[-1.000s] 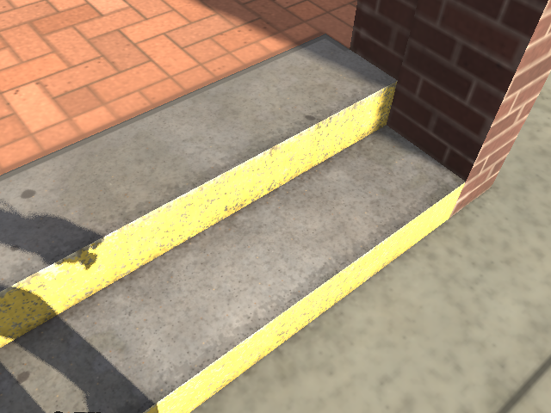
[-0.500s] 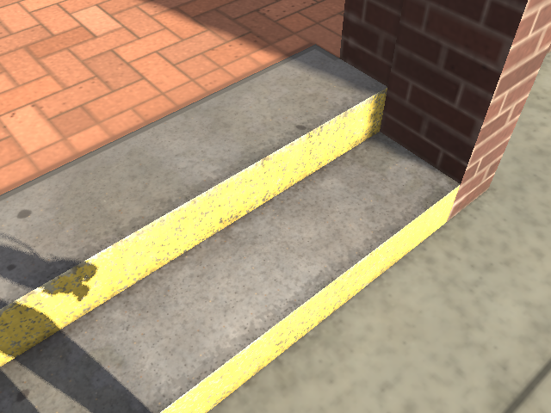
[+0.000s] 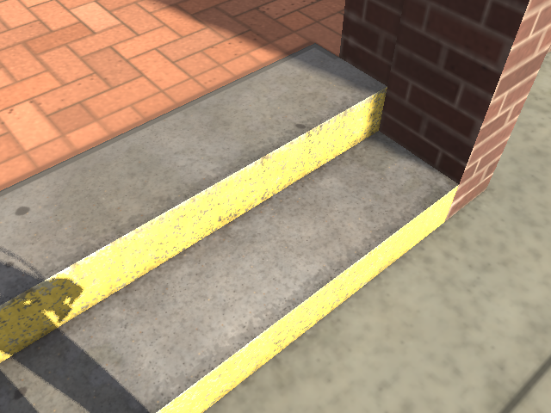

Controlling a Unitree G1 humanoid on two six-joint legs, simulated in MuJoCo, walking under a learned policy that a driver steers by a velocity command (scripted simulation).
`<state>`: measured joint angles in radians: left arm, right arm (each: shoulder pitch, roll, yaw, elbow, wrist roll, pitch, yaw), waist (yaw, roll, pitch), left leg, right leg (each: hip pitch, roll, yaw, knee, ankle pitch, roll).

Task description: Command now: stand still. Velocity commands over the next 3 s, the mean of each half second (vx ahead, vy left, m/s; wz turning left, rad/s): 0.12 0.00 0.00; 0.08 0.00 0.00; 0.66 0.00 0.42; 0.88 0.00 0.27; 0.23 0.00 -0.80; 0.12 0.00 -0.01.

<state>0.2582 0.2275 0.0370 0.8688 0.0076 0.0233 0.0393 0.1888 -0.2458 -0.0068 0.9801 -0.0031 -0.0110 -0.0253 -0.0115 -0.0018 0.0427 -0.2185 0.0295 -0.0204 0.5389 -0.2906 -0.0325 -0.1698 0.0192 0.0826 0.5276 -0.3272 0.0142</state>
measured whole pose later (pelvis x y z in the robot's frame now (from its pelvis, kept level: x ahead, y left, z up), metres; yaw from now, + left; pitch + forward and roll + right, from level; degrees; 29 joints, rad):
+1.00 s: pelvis +0.10 +0.01 +0.00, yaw -1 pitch +0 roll +0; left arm 0.24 0.24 0.02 1.06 0.00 0.02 0.05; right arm 0.09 -0.24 -0.03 1.03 0.01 -0.03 0.00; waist 0.00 -0.03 0.03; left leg -0.27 -0.03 0.04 0.53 -0.26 0.05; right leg -0.02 -0.01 0.03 0.42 -0.40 0.01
